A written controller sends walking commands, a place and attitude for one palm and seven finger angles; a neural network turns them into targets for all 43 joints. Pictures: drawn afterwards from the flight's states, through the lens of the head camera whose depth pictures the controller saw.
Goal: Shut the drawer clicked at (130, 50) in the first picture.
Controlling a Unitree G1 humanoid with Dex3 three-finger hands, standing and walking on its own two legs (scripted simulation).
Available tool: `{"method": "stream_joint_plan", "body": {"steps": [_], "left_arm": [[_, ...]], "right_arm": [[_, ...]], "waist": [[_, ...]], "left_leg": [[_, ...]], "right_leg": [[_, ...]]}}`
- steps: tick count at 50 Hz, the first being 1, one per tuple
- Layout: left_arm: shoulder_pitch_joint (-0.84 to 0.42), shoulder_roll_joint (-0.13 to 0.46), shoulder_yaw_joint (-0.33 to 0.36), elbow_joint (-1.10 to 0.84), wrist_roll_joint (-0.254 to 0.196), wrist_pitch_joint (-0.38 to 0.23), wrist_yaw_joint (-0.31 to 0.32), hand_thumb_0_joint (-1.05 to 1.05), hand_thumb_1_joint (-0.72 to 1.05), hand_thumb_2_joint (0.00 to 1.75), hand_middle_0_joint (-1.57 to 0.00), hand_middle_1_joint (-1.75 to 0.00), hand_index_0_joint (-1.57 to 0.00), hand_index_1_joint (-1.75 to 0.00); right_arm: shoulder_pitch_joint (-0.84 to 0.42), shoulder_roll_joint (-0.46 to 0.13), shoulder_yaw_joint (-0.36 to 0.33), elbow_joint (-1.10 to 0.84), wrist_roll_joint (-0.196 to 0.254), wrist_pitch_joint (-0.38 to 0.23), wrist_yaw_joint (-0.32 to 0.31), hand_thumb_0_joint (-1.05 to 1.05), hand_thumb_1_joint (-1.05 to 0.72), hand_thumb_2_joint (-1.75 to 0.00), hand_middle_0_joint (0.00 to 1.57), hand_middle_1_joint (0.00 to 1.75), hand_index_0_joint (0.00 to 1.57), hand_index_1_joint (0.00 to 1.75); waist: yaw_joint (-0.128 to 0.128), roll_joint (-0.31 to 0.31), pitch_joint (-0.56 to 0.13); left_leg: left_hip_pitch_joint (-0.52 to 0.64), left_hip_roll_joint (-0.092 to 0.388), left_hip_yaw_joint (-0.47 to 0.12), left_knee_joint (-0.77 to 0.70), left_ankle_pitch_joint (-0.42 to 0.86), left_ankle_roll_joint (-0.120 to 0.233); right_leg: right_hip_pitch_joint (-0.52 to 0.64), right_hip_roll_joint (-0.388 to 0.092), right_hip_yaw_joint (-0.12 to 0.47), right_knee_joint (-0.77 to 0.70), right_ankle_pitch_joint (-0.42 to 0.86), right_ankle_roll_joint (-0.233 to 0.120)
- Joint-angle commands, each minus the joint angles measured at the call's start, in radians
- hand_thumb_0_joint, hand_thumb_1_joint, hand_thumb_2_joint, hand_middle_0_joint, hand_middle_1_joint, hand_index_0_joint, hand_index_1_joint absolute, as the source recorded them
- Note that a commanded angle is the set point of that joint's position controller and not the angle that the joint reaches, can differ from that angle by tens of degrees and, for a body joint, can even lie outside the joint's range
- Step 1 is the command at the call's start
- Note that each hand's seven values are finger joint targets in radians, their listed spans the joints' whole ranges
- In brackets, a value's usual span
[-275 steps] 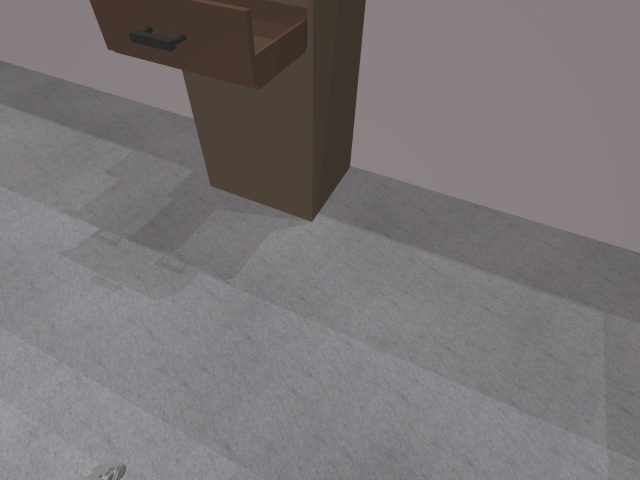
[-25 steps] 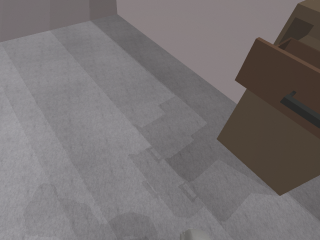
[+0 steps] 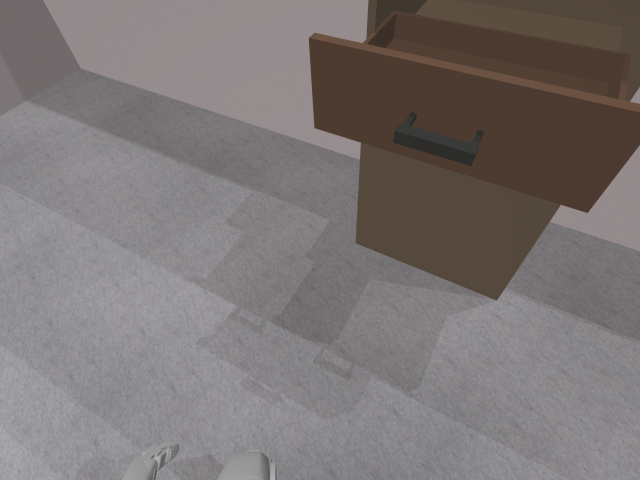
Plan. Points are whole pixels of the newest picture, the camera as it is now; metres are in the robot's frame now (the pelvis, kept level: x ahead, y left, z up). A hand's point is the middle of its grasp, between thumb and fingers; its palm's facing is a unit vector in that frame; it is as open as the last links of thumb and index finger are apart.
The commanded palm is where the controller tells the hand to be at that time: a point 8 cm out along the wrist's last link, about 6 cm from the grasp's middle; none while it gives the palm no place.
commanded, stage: turn to face it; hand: left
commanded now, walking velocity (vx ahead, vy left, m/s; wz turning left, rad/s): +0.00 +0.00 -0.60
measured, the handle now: (439, 135) +0.60 -0.17 +0.08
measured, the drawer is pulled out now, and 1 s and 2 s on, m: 0.30 0.30 0.30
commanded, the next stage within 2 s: take the last steps up to it in 0.60 s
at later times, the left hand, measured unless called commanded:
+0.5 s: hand out of the picture +0.11 +0.22 -0.16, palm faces -0.24 -0.94 -0.24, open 7.4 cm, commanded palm none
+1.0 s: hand out of the picture +0.10 +0.14 -0.16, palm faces -0.34 -0.92 -0.20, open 7.3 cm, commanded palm none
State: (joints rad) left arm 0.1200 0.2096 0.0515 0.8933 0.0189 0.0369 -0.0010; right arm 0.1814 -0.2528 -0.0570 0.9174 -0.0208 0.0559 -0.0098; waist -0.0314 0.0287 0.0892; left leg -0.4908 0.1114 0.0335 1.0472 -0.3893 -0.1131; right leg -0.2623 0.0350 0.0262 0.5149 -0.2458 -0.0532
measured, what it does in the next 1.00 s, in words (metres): steps on the spot, turning right: left foot, then right foot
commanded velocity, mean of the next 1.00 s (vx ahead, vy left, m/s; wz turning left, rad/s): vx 0.10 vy -0.01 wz -0.31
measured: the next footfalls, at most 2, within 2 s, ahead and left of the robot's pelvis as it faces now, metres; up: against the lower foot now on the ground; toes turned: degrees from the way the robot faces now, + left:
left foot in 0.20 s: +0.06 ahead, +0.15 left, +0.00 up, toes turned -4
right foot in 0.58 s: -0.03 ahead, -0.10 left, +0.00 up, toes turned -25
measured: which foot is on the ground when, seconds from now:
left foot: up 0.00-0.18, down 0.20-0.58, up 0.60-1.00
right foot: down 0.00-0.20, up 0.22-0.56, down 0.58-1.00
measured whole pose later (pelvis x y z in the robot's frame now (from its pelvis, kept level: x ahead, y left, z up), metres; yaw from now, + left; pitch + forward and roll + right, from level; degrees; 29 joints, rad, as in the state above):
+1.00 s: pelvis -0.02 -0.01 +0.00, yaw -23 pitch +0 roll +0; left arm 0.25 0.18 0.05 1.02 0.03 -0.01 0.00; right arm 0.25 -0.20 -0.05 1.02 -0.03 0.02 0.01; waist 0.01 0.00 0.00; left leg -0.34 0.08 0.08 0.76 -0.40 -0.05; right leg -0.16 0.04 -0.03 0.40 -0.24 -0.06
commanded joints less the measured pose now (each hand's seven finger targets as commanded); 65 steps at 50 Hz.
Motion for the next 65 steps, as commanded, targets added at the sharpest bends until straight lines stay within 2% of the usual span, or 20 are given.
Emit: {"method": "stream_joint_plan", "body": {"steps": [1,8,9,10,11,16,25,27,28,29,30,35,42,46,51,52,54,55,60,65], "left_arm": [[0.045,0.233,0.062,-0.066,0.001,-0.018,0.009,0.0,0.9,0.9,-0.2,-0.3,-0.2,-0.3],[-0.006,0.231,0.069,-0.083,-0.006,-0.003,0.011,0.0,0.9,0.9,-0.2,-0.3,-0.2,-0.3],[0.001,0.191,0.061,-0.094,-0.014,0.001,0.008,0.0,0.9,0.9,-0.2,-0.3,-0.2,-0.3],[0.046,0.126,0.051,-0.103,-0.021,0.003,-0.004,0.0,0.9,0.9,-0.2,-0.3,-0.2,-0.3],[0.046,0.139,0.056,-0.114,-0.006,-0.001,-0.008,0.0,0.9,0.9,-0.2,-0.3,-0.2,-0.3],[0.079,0.13,0.065,-0.049,0.001,0.018,-0.029,0.0,0.9,0.9,-0.2,-0.3,-0.2,-0.3],[0.026,0.075,0.029,-0.05,-0.004,0.006,-0.022,0.0,0.9,0.9,-0.2,-0.3,-0.2,-0.3],[0.101,0.084,0.033,-0.023,-0.004,-0.008,-0.017,0.0,0.9,0.9,-0.2,-0.3,-0.2,-0.3],[0.162,0.133,0.04,-0.001,0.0,-0.02,-0.011,0.0,0.9,0.9,-0.2,-0.3,-0.2,-0.3],[0.184,0.25,0.062,0.01,0.01,-0.034,0.005,0.0,0.9,0.9,-0.2,-0.3,-0.2,-0.3],[0.223,0.282,0.06,0.017,-0.004,-0.031,0.013,0.0,0.9,0.9,-0.2,-0.3,-0.2,-0.3],[0.054,0.157,0.039,-0.003,-0.004,-0.033,0.024,0.0,0.9,0.9,-0.2,-0.3,-0.2,-0.3],[0.13,0.159,0.039,0.05,0.001,-0.055,0.012,0.0,0.9,0.9,-0.2,-0.3,-0.2,-0.3],[0.169,0.16,0.041,0.079,0.005,-0.067,0.011,0.0,0.9,0.9,-0.2,-0.3,-0.2,-0.3],[0.13,0.146,0.04,0.103,-0.004,-0.065,0.007,0.0,0.9,0.9,-0.2,-0.3,-0.2,-0.3],[0.13,0.114,0.034,0.105,-0.01,-0.062,0.002,0.0,0.9,0.9,-0.2,-0.3,-0.2,-0.3],[0.11,0.029,0.014,0.066,-0.011,-0.063,-0.013,0.0,0.9,0.9,-0.2,-0.3,-0.2,-0.3],[0.05,0.067,0.022,0.037,0.005,-0.057,-0.014,0.0,0.9,0.9,-0.2,-0.3,-0.2,-0.3],[0.094,0.025,0.022,0.1,0.007,-0.06,-0.034,0.0,0.9,0.9,-0.2,-0.3,-0.2,-0.3],[0.017,-0.003,0.008,0.085,0.004,-0.055,-0.031,0.0,0.9,0.9,-0.2,-0.3,-0.2,-0.3]], "right_arm": [[-0.03,-0.08,-0.021,-0.089,0.006,-0.024,-0.009,0.0,-0.9,-0.9,0.2,0.3,0.2,0.3],[0.06,-0.077,-0.019,-0.083,0.022,-0.049,-0.024,0.0,-0.9,-0.9,0.2,0.3,0.2,0.3],[0.091,-0.118,-0.023,-0.077,0.019,-0.059,-0.029,0.0,-0.9,-0.9,0.2,0.3,0.2,0.3],[0.073,-0.205,-0.039,-0.093,0.008,-0.06,-0.026,0.0,-0.9,-0.9,0.2,0.3,0.2,0.3],[0.069,-0.238,-0.04,-0.121,0.003,-0.052,-0.022,0.0,-0.9,-0.9,0.2,0.3,0.2,0.3],[-0.038,-0.122,-0.012,-0.13,-0.002,-0.065,-0.027,0.0,-0.9,-0.9,0.2,0.3,0.2,0.3],[0.079,-0.166,-0.042,-0.035,-0.005,-0.051,-0.011,0.0,-0.9,-0.9,0.2,0.3,0.2,0.3],[0.066,-0.165,-0.044,-0.026,0.0,-0.049,-0.008,0.0,-0.9,-0.9,0.2,0.3,0.2,0.3],[0.067,-0.138,-0.041,-0.027,0.009,-0.048,-0.005,0.0,-0.9,-0.9,0.2,0.3,0.2,0.3],[0.068,-0.049,-0.02,-0.057,0.014,-0.045,0.001,0.0,-0.9,-0.9,0.2,0.3,0.2,0.3],[-0.006,-0.049,-0.01,-0.086,0.012,-0.03,-0.005,0.0,-0.9,-0.9,0.2,0.3,0.2,0.3],[0.074,-0.046,-0.015,0.021,0.004,-0.021,-0.01,0.0,-0.9,-0.9,0.2,0.3,0.2,0.3],[0.022,-0.044,-0.015,0.016,-0.011,-0.039,0.009,0.0,-0.9,-0.9,0.2,0.3,0.2,0.3],[0.002,-0.024,-0.013,0.011,-0.008,-0.06,0.017,0.0,-0.9,-0.9,0.2,0.3,0.2,0.3],[0.144,0.005,-0.002,0.064,-0.003,-0.086,0.009,0.0,-0.9,-0.9,0.2,0.3,0.2,0.3],[0.202,-0.013,-0.001,0.092,-0.001,-0.096,0.001,0.0,-0.9,-0.9,0.2,0.3,0.2,0.3],[0.334,-0.168,-0.031,0.109,-0.016,-0.095,-0.011,0.0,-0.9,-0.9,0.2,0.3,0.2,0.3],[0.325,-0.183,-0.035,0.104,-0.014,-0.091,-0.014,0.0,-0.9,-0.9,0.2,0.3,0.2,0.3],[0.221,-0.038,0.006,0.107,-0.001,-0.128,-0.021,0.0,-0.9,-0.9,0.2,0.3,0.2,0.3],[0.301,-0.024,0.003,0.161,-0.002,-0.131,-0.018,0.0,-0.9,-0.9,0.2,0.3,0.2,0.3]], "waist": [[0.048,-0.17,-0.122],[-0.005,-0.182,-0.169],[-0.018,-0.074,-0.189],[-0.001,0.224,-0.189],[-0.001,0.25,-0.144],[0.044,0.137,-0.082],[-0.011,0.201,-0.112],[0.034,0.157,-0.136],[0.058,0.057,-0.168],[0.067,-0.276,-0.153],[0.109,-0.26,-0.149],[0.018,-0.161,-0.124],[0.059,-0.156,-0.051],[0.073,-0.147,-0.048],[0.002,-0.113,-0.043],[-0.02,-0.035,-0.046],[-0.072,0.315,-0.012],[-0.075,0.24,0.031],[0.007,0.061,0.037],[-0.012,0.094,0.048]], "left_leg": [[-0.01,-0.029,-0.003,-0.102,-0.012,0.004],[0.301,-0.08,0.003,-0.582,0.116,0.044],[0.449,0.005,-0.067,-0.704,0.164,0.076],[0.536,0.251,-0.306,-0.785,0.247,0.153],[0.415,0.384,-0.378,-0.79,0.294,0.247],[0.323,0.198,-0.05,-0.75,0.423,0.22],[0.383,0.239,0.017,-0.654,0.542,0.239],[0.323,0.211,0.066,-0.556,0.498,0.183],[0.245,0.165,0.109,-0.438,0.371,0.124],[-0.035,0.043,0.185,-0.247,-0.06,0.052],[-0.049,0.016,0.057,-0.1,-0.237,0.044],[-0.04,0.002,-0.017,0.049,-0.008,0.037],[-0.051,-0.002,0.023,-0.116,0.002,0.037],[-0.015,-0.013,0.029,-0.249,-0.026,0.057],[0.305,-0.052,0.082,-0.566,0.102,0.084],[0.454,-0.038,0.062,-0.65,0.105,0.091],[0.527,0.341,-0.445,-0.912,-0.278,0.246],[0.429,0.402,-0.53,-0.963,-0.38,0.295],[0.41,0.209,-0.131,-0.91,0.16,0.239],[0.444,0.177,0.0,-0.868,0.424,0.239]], "right_leg": [[0.1,-0.232,0.285,-0.152,0.34,-0.133],[-0.004,-0.18,0.375,-0.037,0.375,-0.066],[-0.123,-0.101,0.314,0.049,0.247,-0.013],[-0.301,0.036,0.157,0.248,-0.135,0.053],[-0.317,0.018,0.043,0.47,-0.353,0.086],[-0.291,-0.056,0.004,0.688,-0.171,0.121],[-0.108,-0.056,-0.12,0.22,-0.221,0.094],[0.046,-0.046,-0.136,-0.01,-0.031,0.078],[0.177,-0.102,-0.063,-0.145,0.11,0.059],[0.317,-0.362,0.258,-0.218,0.36,-0.036],[0.211,-0.466,0.311,-0.193,0.552,-0.136],[0.137,-0.278,0.12,-0.169,0.442,-0.109],[0.14,-0.283,0.229,-0.317,-0.126,-0.144],[0.16,-0.293,0.265,-0.33,-0.176,-0.16],[-0.005,-0.225,0.195,-0.246,-0.212,-0.107],[-0.115,-0.167,0.149,-0.156,-0.232,-0.072],[-0.388,0.001,-0.094,0.294,-0.305,0.017],[-0.421,-0.054,-0.025,0.438,-0.306,0.014],[-0.382,-0.129,-0.036,0.542,-0.039,0.054],[-0.352,-0.143,-0.113,0.349,-0.003,0.073]]}}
